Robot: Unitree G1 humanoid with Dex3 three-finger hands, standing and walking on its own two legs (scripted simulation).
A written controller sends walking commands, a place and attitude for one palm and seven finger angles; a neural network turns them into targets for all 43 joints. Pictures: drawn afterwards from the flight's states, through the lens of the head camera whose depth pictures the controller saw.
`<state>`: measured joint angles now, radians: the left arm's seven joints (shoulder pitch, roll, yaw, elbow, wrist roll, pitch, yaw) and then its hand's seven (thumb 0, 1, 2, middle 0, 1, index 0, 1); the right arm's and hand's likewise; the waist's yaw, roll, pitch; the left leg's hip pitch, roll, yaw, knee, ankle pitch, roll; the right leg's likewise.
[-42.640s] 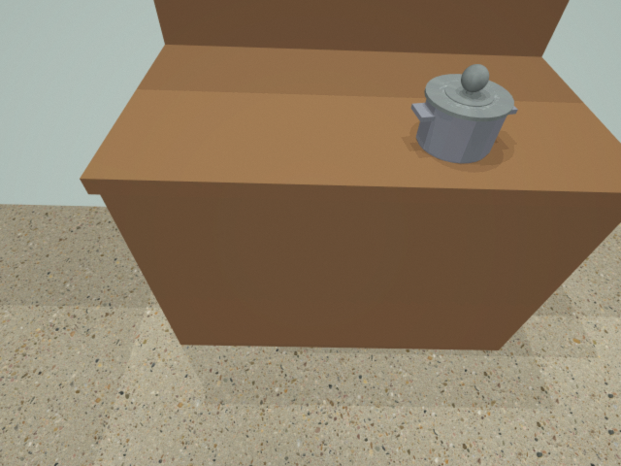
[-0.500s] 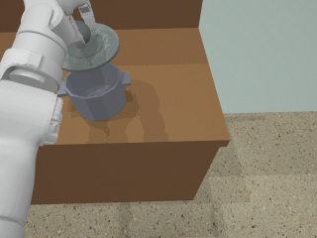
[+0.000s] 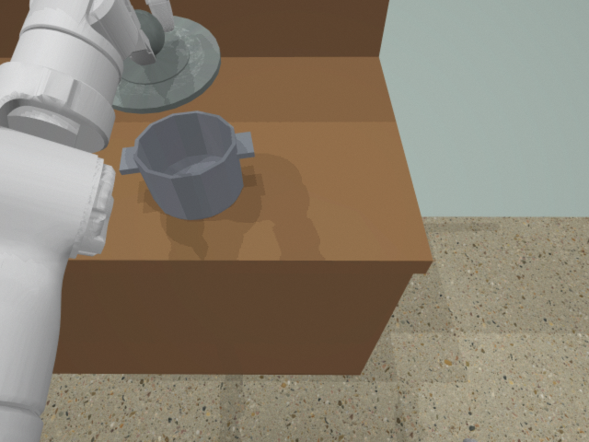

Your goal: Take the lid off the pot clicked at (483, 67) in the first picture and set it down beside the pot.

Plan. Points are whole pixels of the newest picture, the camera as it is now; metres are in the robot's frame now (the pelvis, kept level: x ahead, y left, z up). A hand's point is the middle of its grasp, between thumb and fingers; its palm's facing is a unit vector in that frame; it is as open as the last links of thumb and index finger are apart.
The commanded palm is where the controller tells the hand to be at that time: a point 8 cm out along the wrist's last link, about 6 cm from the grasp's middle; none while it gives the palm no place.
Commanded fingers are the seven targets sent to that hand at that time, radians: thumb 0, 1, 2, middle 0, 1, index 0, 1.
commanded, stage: lift the lid straight up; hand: left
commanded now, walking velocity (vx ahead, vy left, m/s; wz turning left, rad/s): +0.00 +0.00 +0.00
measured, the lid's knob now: (142, 34) +0.53 +0.14 +0.27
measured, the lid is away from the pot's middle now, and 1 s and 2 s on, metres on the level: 0.01 0.07 0.19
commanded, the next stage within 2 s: move the lid sideways beside the pot in 0.34 s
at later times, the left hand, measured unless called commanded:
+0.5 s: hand (130, 10) +0.51 +0.14 +0.31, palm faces -0.20 -0.12 -0.97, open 7.9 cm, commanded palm +0.52 +0.15 +0.38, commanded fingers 0.00 0.69 0.86 -0.82 -1.11 -0.78 -1.09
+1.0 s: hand (73, 18) +0.50 +0.20 +0.31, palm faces -0.20 -0.10 -0.98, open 7.9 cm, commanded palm +0.52 +0.20 +0.38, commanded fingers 0.00 0.69 0.86 -0.82 -1.11 -0.78 -1.09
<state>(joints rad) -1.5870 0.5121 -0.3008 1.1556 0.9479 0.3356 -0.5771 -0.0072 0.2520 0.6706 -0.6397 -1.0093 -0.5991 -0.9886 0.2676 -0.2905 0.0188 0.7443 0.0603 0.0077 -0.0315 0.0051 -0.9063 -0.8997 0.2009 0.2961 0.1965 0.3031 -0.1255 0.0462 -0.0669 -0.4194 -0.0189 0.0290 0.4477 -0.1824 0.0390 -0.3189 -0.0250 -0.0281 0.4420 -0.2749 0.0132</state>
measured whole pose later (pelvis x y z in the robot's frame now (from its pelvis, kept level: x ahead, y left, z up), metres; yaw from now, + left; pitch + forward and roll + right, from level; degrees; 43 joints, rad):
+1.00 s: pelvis +0.00 +0.00 +0.00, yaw +0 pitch +10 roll -1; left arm -1.58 0.64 -0.30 1.13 0.99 0.29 -0.60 -0.01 0.25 0.67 -0.64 -1.01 -0.60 -0.99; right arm 0.27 -0.30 0.02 0.74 0.07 0.07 -0.03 0.00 -0.91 -0.90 0.20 0.30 0.20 0.30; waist -0.12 0.04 -0.07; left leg -0.44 -0.01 0.02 0.46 -0.19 0.04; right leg -0.33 -0.02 -0.03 0.43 -0.27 0.01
